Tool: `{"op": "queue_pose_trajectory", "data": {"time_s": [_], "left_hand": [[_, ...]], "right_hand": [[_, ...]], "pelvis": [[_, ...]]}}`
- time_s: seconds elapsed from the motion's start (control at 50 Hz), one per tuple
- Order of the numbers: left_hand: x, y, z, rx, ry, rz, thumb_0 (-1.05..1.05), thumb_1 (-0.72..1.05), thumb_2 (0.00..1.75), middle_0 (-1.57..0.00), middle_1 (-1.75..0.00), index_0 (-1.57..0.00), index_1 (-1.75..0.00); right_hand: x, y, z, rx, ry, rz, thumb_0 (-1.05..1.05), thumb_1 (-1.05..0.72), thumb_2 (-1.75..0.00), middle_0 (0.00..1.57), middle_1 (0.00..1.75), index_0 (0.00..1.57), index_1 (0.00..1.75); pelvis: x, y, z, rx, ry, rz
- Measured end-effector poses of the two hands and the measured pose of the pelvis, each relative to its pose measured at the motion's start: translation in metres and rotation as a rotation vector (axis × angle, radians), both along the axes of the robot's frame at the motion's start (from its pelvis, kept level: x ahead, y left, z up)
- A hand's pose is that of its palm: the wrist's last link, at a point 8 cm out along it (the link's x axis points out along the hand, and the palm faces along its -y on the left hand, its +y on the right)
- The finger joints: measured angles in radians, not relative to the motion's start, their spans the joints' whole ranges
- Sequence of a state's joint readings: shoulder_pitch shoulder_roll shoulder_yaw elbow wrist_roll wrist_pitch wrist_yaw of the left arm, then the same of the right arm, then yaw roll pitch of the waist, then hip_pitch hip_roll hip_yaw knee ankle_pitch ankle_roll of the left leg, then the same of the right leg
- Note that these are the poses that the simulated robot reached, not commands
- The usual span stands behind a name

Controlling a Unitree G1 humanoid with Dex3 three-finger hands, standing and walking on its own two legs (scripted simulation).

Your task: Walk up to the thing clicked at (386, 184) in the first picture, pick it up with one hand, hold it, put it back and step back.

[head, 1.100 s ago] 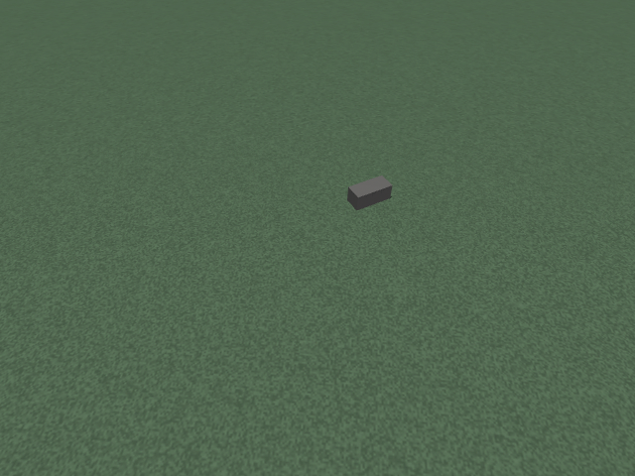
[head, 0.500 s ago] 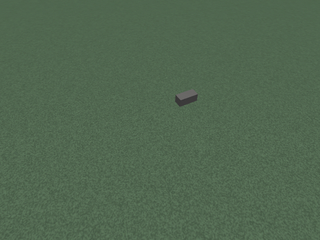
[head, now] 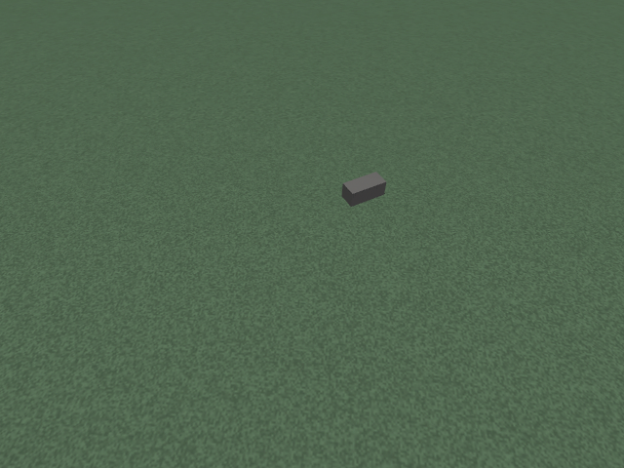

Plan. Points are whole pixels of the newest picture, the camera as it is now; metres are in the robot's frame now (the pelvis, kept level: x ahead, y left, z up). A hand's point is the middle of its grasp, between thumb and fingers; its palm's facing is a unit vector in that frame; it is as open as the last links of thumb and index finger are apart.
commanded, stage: stand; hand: left
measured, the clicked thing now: (363, 189) +1.47 -0.28 -0.74
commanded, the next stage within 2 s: walk up in 0.02 s
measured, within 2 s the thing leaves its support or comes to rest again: neither
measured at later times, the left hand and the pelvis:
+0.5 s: hand out of the picture +0.17 +0.16 -0.15, palm faces +0.15 -0.93 -0.34, open 7.4 cm; pelvis +0.11 -0.13 -0.02, yaw +9 degrees
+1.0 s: hand (263, 370) +0.34 +0.09 -0.17, palm faces +0.20 -0.93 -0.31, open 7.4 cm; pelvis +0.33 -0.21 -0.03, yaw +15 degrees
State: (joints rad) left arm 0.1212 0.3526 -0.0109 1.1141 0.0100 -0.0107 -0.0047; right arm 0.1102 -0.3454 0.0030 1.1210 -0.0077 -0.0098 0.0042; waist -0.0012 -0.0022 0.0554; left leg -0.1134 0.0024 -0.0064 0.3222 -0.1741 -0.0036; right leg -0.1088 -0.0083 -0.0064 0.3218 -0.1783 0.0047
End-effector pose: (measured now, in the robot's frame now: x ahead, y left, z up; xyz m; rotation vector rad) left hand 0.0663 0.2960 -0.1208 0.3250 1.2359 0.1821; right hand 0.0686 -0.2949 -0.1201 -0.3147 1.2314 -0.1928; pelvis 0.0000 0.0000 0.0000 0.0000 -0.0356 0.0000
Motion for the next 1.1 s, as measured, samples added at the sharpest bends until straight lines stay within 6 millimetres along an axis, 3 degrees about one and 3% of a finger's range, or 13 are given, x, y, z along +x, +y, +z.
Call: {"op": "queue_pose_trajectory", "data": {"time_s": [0.08, 0.14, 0.24, 0.34, 0.4, 0.44, 0.52, 0.62, 0.74, 0.82, 0.92, 1.02, 1.1], "left_hand": [[0.005, 0.005, 0.001, -0.022, -0.023, 0.014, 0.01, 0.91, 0.90, -0.20, -0.30, -0.20, -0.30], [0.019, 0.012, 0.003, -0.016, -0.067, 0.027, 0.01, 0.90, 0.90, -0.20, -0.30, -0.20, -0.30], [0.049, 0.006, 0.012, 0.007, -0.131, 0.031, 0.01, 0.91, 0.90, -0.20, -0.30, -0.20, -0.29], [0.088, -0.026, 0.016, 0.033, -0.171, 0.025, 0.01, 0.91, 0.90, -0.20, -0.30, -0.20, -0.29], [0.104, -0.052, 0.012, 0.057, -0.226, 0.037, 0.01, 0.91, 0.90, -0.20, -0.30, -0.20, -0.29], [0.102, -0.071, 0.010, 0.048, -0.238, 0.070, 0.01, 0.91, 0.90, -0.20, -0.30, -0.20, -0.29], [0.086, -0.105, 0.009, -0.004, -0.177, 0.147, 0.01, 0.91, 0.90, -0.20, -0.30, -0.20, -0.29], [0.072, -0.127, -0.003, -0.042, -0.092, 0.239, 0.01, 0.90, 0.90, -0.20, -0.30, -0.20, -0.30], [0.086, -0.135, -0.035, -0.062, -0.007, 0.293, 0.01, 0.90, 0.90, -0.20, -0.30, -0.20, -0.30], [0.124, -0.147, -0.041, -0.073, 0.024, 0.260, 0.01, 0.91, 0.90, -0.20, -0.30, -0.20, -0.29], [0.192, -0.154, -0.031, -0.059, -0.052, 0.235, 0.01, 0.91, 0.90, -0.20, -0.30, -0.20, -0.29], [0.266, -0.167, -0.016, -0.017, -0.115, 0.221, 0.01, 0.91, 0.90, -0.20, -0.30, -0.20, -0.29], [0.326, -0.186, -0.006, 0.042, -0.176, 0.226, 0.01, 0.91, 0.90, -0.20, -0.30, -0.20, -0.29]], "right_hand": [[-0.002, -0.007, 0.003, -0.007, -0.028, 0.008, 0.00, -0.90, -0.90, 0.20, 0.30, 0.21, 0.30], [-0.011, -0.027, 0.010, -0.052, -0.020, 0.017, 0.00, -0.90, -0.90, 0.20, 0.30, 0.21, 0.30], [-0.021, -0.078, 0.022, -0.134, 0.042, 0.014, 0.00, -0.90, -0.90, 0.21, 0.30, 0.21, 0.30], [-0.001, -0.141, 0.020, -0.183, 0.065, 0.024, 0.01, -0.90, -0.90, 0.21, 0.30, 0.21, 0.30], [0.034, -0.178, 0.006, -0.214, 0.075, 0.056, 0.01, -0.90, -0.90, 0.20, 0.30, 0.21, 0.30], [0.067, -0.187, 0.002, -0.214, 0.065, 0.082, 0.01, -0.90, -0.90, 0.20, 0.30, 0.21, 0.30], [0.143, -0.184, 0.013, -0.158, -0.030, 0.169, 0.01, -0.90, -0.90, 0.20, 0.30, 0.20, 0.30], [0.231, -0.170, 0.031, -0.124, -0.113, 0.288, 0.01, -0.90, -0.90, 0.20, 0.30, 0.21, 0.30], [0.320, -0.163, 0.034, -0.173, -0.205, 0.378, 0.00, -0.90, -0.90, 0.20, 0.30, 0.21, 0.30], [0.351, -0.172, 0.038, -0.185, -0.248, 0.342, 0.00, -0.90, -0.90, 0.20, 0.30, 0.21, 0.30], [0.374, -0.197, 0.040, -0.186, -0.207, 0.340, 0.00, -0.90, -0.90, 0.21, 0.30, 0.21, 0.30], [0.403, -0.240, 0.030, -0.183, -0.143, 0.335, 0.00, -0.89, -0.90, 0.21, 0.30, 0.21, 0.30], [0.443, -0.287, 0.009, -0.192, -0.091, 0.323, 0.01, -0.89, -0.90, 0.21, 0.30, 0.21, 0.30]], "pelvis": [[0.003, -0.004, -0.003, 0.000, 0.017, 0.020], [0.008, -0.015, -0.006, 0.009, 0.033, 0.043], [0.028, -0.043, -0.010, 0.026, 0.030, 0.059], [0.060, -0.084, -0.020, 0.025, 0.021, 0.076], [0.082, -0.111, -0.034, -0.003, 0.013, 0.105], [0.093, -0.122, -0.033, -0.009, 0.005, 0.137], [0.122, -0.136, -0.019, -0.015, 0.001, 0.172], [0.164, -0.150, -0.012, -0.023, 0.007, 0.200], [0.220, -0.155, -0.032, -0.016, 0.006, 0.235], [0.252, -0.164, -0.033, 0.016, 0.001, 0.240], [0.296, -0.185, -0.028, 0.033, -0.002, 0.249], [0.346, -0.216, -0.031, 0.034, -0.001, 0.269], [0.396, -0.250, -0.042, 0.027, 0.007, 0.293]]}}
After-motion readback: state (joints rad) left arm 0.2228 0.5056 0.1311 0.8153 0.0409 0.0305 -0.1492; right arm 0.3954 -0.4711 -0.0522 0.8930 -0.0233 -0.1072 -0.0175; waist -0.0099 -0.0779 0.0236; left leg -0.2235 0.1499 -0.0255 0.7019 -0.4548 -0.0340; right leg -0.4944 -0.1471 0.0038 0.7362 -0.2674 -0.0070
